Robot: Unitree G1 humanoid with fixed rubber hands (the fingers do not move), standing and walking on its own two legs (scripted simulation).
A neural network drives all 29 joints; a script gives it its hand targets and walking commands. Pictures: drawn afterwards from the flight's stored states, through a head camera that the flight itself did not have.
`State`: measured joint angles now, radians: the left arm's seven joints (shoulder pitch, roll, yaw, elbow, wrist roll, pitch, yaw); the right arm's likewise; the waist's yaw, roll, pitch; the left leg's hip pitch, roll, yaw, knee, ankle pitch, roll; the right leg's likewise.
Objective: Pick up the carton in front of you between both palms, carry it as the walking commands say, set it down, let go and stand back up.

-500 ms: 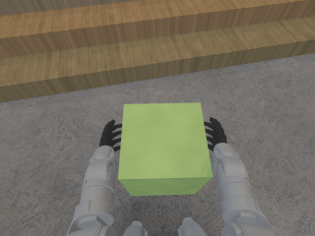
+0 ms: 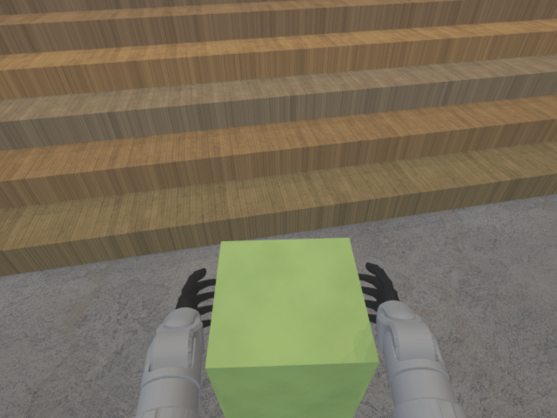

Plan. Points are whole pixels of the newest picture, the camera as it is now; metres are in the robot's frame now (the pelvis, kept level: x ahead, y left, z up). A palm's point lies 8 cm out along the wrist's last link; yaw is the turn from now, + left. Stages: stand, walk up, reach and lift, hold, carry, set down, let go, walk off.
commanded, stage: reach and lift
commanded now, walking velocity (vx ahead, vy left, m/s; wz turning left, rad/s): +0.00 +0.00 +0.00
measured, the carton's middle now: (287, 334) +0.30 +0.00 -0.05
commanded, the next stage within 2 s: hold in 0.92 s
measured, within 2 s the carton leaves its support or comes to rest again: neither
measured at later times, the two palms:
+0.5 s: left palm (187, 312) +0.29 +0.15 +0.03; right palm (387, 305) +0.29 -0.15 +0.03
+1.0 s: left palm (185, 308) +0.29 +0.15 +0.05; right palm (389, 301) +0.29 -0.15 +0.05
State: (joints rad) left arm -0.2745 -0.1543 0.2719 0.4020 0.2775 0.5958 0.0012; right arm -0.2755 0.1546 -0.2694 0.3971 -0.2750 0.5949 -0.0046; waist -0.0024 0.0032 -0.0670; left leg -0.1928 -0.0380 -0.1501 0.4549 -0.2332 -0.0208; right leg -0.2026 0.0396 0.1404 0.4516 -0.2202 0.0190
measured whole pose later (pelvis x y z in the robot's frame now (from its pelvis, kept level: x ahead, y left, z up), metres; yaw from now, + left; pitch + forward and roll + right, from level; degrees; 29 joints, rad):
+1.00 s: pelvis +0.01 +0.00 +0.01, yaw +0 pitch -5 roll +0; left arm -0.24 -0.15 0.21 0.24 0.26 0.71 0.00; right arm -0.24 0.15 -0.21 0.24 -0.26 0.71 0.00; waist 0.00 0.00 -0.01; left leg -0.07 -0.03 -0.14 0.36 -0.20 -0.02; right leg -0.08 0.03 0.14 0.36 -0.19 0.02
